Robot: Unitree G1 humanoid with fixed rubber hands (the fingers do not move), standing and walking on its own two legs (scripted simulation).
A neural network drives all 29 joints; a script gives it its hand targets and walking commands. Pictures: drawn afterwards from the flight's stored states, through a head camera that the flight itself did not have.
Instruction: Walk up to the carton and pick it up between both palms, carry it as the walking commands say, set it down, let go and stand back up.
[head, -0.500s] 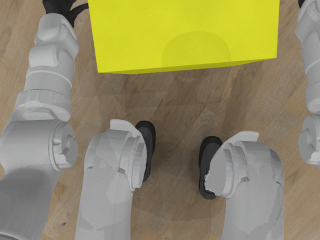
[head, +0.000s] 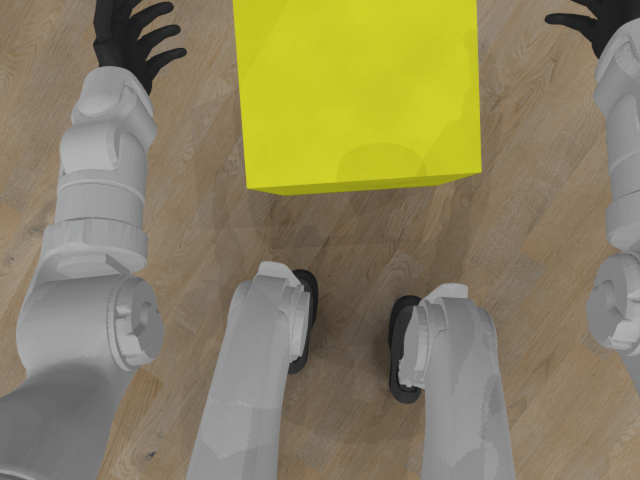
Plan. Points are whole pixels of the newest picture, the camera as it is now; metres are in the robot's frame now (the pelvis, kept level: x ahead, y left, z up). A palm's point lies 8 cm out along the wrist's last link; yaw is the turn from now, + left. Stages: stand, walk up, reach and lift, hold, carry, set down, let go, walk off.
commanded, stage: set down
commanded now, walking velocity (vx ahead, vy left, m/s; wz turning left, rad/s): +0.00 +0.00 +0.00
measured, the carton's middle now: (355, 110) +0.54 +0.03 -0.34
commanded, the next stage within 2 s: let go in 0.72 s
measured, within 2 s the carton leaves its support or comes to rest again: neither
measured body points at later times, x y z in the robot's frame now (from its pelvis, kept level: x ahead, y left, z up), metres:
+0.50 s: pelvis +0.03 +0.00 +0.14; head +0.33 +0.00 +0.46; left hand +0.52 +0.27 +0.04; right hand +0.58 -0.21 +0.05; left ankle +0.12 +0.12 -0.44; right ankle +0.09 -0.11 -0.44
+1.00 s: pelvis +0.06 +0.01 +0.22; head +0.34 +0.01 +0.57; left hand +0.47 +0.26 +0.10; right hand +0.51 -0.22 +0.10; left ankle +0.12 +0.12 -0.44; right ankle +0.09 -0.11 -0.44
